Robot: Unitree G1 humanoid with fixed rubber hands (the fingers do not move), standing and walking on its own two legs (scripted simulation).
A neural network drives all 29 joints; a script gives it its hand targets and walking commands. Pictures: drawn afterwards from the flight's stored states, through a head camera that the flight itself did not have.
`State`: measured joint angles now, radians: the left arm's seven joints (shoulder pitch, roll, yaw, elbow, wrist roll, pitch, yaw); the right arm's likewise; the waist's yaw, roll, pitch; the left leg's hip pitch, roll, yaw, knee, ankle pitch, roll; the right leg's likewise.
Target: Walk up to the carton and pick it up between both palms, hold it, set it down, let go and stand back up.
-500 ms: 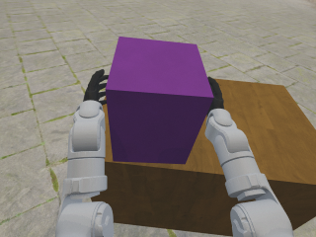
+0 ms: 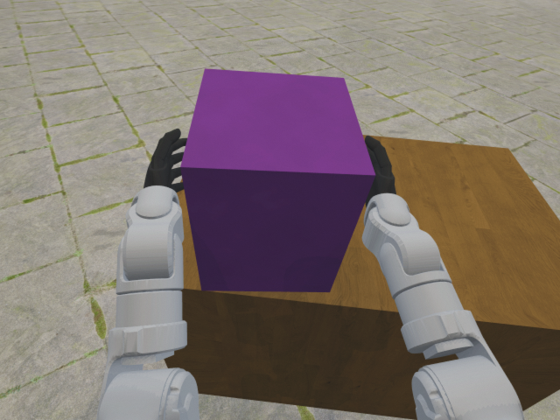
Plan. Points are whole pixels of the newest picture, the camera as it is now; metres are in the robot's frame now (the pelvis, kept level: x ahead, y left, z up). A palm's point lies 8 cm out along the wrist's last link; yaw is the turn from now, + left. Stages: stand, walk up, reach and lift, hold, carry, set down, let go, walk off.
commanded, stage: hold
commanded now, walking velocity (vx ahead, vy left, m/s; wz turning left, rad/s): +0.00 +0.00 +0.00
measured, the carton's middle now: (270, 187) +0.40 +0.01 +0.15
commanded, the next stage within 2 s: none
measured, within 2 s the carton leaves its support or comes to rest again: neither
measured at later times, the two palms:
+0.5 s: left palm (158, 190) +0.35 +0.16 +0.19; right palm (377, 197) +0.35 -0.13 +0.17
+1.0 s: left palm (159, 189) +0.35 +0.16 +0.19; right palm (379, 196) +0.35 -0.13 +0.18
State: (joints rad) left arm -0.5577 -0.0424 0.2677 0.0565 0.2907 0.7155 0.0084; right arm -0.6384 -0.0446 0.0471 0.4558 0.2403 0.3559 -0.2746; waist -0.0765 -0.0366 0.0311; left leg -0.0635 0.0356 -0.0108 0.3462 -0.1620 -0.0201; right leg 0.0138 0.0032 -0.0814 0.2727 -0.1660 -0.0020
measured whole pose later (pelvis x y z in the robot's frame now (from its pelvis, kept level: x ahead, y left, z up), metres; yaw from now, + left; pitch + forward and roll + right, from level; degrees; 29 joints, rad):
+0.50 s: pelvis -0.01 +0.01 +0.00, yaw +0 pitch -7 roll -1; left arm -0.56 -0.04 0.26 0.05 0.29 0.72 0.01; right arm -0.63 -0.04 0.03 0.45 0.23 0.35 -0.27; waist -0.07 -0.04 0.03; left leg -0.08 0.03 0.00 0.35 -0.16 -0.01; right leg 0.00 0.00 -0.07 0.27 -0.15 0.00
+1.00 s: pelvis +0.00 +0.00 +0.00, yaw +1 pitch -8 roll -1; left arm -0.57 -0.04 0.27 0.08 0.29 0.71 0.00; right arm -0.63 -0.04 0.04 0.45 0.24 0.36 -0.28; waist -0.09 -0.03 0.03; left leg -0.06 0.03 -0.02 0.36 -0.16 -0.02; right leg 0.03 0.00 -0.09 0.27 -0.16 0.00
